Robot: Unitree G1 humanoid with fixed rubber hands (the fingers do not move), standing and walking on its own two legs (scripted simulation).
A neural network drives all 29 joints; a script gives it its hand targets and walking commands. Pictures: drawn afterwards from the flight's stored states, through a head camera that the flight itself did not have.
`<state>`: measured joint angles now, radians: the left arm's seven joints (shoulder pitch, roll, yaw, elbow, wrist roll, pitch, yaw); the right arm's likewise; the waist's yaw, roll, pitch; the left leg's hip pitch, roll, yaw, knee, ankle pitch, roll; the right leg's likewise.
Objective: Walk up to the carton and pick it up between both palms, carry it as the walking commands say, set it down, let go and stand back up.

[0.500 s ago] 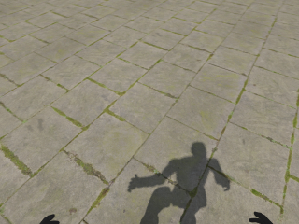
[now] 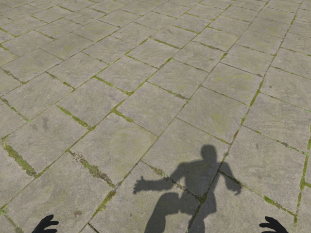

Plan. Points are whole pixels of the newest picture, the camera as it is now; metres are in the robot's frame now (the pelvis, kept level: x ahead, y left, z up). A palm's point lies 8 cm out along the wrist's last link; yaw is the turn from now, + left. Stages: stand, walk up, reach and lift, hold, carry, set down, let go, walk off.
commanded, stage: walk up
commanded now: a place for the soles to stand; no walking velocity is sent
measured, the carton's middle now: out of the picture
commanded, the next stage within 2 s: none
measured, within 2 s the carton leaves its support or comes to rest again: neither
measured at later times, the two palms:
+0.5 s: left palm out of the picture -0.08 +0.44 -0.08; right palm (208, 180) +0.27 -0.15 -0.07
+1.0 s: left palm out of the picture -0.30 +0.45 -0.08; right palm (102, 160) +0.33 +0.17 -0.06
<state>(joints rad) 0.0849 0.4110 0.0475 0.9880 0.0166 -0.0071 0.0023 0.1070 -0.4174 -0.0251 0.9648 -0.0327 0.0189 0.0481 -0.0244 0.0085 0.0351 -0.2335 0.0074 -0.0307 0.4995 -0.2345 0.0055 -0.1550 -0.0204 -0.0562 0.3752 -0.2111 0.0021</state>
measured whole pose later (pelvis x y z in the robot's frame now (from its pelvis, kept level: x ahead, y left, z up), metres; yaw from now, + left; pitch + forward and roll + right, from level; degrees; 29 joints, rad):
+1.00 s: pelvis -0.04 +0.18 -0.01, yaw +60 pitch +2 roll +1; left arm 0.25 0.53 0.09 0.84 0.00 -0.08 0.01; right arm 0.09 -0.47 -0.10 0.61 -0.06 0.06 0.16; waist -0.03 -0.02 0.03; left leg -0.40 -0.06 -0.14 0.50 -0.15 0.02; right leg -0.41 -0.10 -0.09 0.72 -0.43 0.01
